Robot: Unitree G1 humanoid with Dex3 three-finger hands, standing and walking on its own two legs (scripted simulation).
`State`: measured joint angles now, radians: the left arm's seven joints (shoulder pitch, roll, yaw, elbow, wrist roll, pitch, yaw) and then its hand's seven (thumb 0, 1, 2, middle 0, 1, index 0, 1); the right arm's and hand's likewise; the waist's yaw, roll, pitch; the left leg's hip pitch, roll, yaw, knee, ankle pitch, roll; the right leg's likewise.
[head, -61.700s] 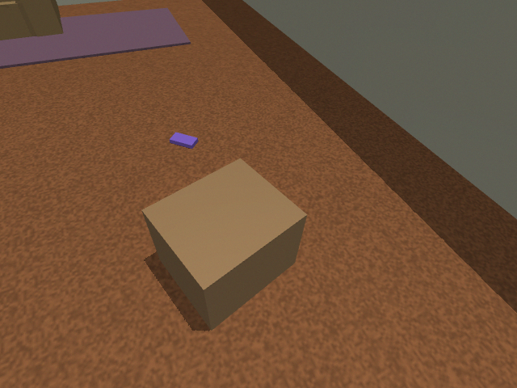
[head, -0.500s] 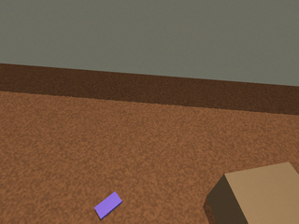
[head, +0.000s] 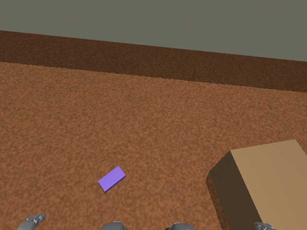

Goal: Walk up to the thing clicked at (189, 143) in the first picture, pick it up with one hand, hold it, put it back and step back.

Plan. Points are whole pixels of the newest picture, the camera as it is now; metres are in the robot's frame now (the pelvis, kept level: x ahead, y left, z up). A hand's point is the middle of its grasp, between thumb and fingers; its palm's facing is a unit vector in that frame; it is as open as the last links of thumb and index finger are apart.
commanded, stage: step back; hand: left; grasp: from above
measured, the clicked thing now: (112, 178) +0.45 +0.20 -0.75
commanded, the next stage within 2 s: none
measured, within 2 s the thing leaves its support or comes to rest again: neither
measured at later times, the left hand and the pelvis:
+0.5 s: hand out of the picture -0.05 +0.25 -0.15, palm faces -0.08 -0.92 -0.39, open 7.4 cm; pelvis -0.12 -0.02 -0.01, yaw -5 degrees
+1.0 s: hand out of the picture -0.12 +0.26 -0.15, palm faces +0.01 -0.94 -0.34, open 7.4 cm; pelvis -0.25 +0.00 +0.01, yaw +0 degrees
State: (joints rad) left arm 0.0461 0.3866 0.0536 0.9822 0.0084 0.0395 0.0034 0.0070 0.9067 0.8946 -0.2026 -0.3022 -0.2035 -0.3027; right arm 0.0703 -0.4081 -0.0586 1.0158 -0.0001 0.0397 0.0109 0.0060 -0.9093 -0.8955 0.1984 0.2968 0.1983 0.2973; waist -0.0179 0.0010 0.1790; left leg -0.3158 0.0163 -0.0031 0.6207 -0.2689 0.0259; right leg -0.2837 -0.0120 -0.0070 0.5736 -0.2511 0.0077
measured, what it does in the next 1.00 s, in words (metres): walks backwards: right foot, then left foot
